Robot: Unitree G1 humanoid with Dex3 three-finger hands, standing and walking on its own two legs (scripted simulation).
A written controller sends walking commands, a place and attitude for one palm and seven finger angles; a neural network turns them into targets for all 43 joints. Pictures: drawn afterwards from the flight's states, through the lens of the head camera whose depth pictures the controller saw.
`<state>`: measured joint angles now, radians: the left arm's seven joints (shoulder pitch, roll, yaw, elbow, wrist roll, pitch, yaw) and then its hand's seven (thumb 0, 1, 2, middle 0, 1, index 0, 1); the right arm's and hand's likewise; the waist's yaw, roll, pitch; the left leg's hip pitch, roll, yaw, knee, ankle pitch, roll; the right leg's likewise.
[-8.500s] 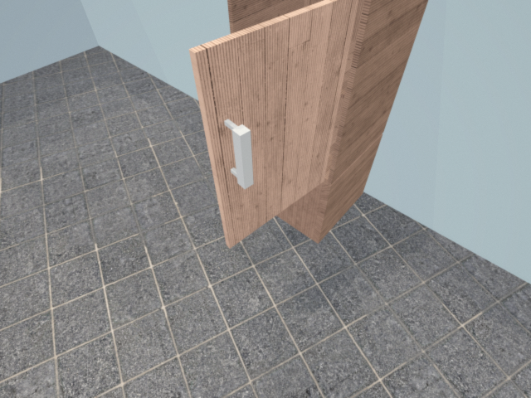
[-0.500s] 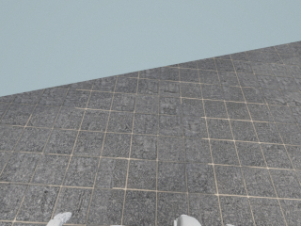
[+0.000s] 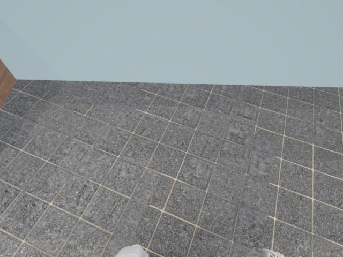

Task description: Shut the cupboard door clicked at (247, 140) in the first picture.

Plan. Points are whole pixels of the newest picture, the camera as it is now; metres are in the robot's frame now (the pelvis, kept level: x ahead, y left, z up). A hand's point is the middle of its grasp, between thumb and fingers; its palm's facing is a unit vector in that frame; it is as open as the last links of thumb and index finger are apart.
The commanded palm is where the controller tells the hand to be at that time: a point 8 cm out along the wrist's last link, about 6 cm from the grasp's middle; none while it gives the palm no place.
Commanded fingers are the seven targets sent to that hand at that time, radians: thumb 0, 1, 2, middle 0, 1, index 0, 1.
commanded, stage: walk to a spot facing it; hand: left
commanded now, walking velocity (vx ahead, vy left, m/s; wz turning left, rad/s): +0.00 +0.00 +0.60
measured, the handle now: out of the picture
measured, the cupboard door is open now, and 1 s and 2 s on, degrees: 82 82 82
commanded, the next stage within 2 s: none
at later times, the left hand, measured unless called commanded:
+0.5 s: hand out of the picture +0.09 +0.18 -0.14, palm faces +0.30 -0.92 -0.26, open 7.4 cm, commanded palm none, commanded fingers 0.00 0.90 0.90 -0.20 -0.30 -0.20 -0.30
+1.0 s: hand out of the picture +0.09 +0.23 -0.18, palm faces +0.59 -0.79 -0.17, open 7.4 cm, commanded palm none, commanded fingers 0.00 0.90 0.90 -0.20 -0.30 -0.20 -0.30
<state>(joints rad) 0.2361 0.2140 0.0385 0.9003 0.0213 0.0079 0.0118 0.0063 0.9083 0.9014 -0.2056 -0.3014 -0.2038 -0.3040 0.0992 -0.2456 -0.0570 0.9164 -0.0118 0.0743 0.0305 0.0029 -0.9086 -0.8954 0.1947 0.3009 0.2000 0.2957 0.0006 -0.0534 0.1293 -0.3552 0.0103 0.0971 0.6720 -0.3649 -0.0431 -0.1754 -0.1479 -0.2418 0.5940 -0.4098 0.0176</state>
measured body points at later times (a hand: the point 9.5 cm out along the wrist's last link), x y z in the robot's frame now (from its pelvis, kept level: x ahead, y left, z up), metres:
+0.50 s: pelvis +0.07 -0.04 +0.00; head +0.10 -0.05 +0.45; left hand +0.08 +0.23 -0.12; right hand +0.19 -0.28 -0.15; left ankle +0.02 +0.09 -0.66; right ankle +0.08 -0.15 -0.73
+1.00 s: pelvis +0.21 +0.08 +0.00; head +0.23 +0.13 +0.44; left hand +0.06 +0.27 -0.17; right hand +0.45 -0.05 -0.13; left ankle +0.21 +0.15 -0.73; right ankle +0.24 -0.09 -0.63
